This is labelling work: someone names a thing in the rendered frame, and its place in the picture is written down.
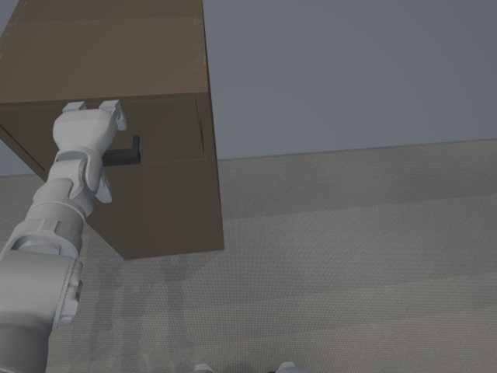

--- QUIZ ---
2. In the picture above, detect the robot left hand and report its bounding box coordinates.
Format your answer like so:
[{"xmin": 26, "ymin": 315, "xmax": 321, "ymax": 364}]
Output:
[{"xmin": 53, "ymin": 100, "xmax": 127, "ymax": 203}]

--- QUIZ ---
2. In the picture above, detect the drawer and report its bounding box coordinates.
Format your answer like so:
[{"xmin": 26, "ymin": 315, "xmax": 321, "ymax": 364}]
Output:
[{"xmin": 0, "ymin": 97, "xmax": 204, "ymax": 170}]

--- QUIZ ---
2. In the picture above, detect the left robot forearm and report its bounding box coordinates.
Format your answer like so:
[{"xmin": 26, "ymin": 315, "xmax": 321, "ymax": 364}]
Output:
[{"xmin": 0, "ymin": 146, "xmax": 103, "ymax": 263}]

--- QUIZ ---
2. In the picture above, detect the left robot upper arm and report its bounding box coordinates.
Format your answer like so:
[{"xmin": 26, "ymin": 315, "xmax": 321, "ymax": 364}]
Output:
[{"xmin": 0, "ymin": 249, "xmax": 83, "ymax": 373}]

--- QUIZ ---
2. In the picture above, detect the handle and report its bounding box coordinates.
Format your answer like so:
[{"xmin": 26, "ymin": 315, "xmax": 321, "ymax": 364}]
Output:
[{"xmin": 102, "ymin": 135, "xmax": 141, "ymax": 167}]

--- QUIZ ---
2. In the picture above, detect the cabinet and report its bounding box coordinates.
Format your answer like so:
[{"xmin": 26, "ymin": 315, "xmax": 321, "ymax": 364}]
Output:
[{"xmin": 0, "ymin": 0, "xmax": 224, "ymax": 260}]

